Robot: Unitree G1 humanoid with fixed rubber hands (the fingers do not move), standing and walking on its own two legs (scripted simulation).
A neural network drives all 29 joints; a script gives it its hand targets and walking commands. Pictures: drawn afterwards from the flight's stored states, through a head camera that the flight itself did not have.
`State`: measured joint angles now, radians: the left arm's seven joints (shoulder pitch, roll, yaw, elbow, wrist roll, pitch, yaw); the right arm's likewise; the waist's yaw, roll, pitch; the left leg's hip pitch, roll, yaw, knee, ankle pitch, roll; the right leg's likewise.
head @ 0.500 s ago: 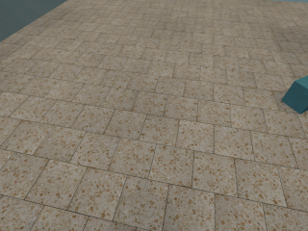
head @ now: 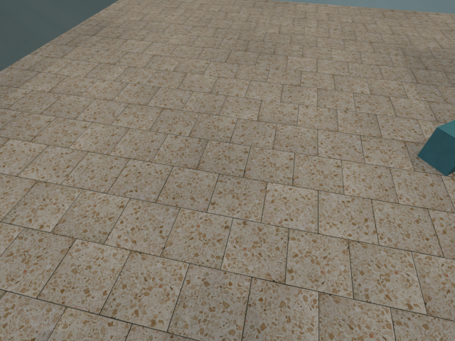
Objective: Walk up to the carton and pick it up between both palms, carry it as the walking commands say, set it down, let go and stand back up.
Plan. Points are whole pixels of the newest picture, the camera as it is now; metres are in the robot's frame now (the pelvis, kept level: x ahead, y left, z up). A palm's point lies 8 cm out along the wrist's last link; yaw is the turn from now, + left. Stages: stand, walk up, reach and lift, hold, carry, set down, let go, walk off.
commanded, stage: stand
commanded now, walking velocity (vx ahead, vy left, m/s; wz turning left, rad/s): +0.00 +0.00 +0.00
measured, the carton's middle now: (453, 146) +1.41 -1.38 -0.66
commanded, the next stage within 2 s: walk up in 0.54 s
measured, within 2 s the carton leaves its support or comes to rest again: neither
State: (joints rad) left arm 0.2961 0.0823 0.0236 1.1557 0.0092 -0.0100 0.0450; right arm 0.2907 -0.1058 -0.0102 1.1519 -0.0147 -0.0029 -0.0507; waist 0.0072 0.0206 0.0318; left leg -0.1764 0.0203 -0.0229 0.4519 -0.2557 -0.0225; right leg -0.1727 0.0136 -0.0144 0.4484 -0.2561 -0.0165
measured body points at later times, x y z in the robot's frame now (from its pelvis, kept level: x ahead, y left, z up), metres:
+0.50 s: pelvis -0.01 +0.00 +0.00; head +0.00 -0.01 +0.45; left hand -0.04 +0.20 -0.16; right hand -0.04 -0.19 -0.17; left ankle -0.01 +0.13 -0.74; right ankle -0.01 -0.11 -0.74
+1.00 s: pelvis -0.02 -0.04 -0.02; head -0.01 -0.07 +0.43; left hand +0.09 +0.21 -0.15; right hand -0.06 -0.28 -0.19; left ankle -0.01 +0.13 -0.74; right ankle -0.04 -0.12 -0.73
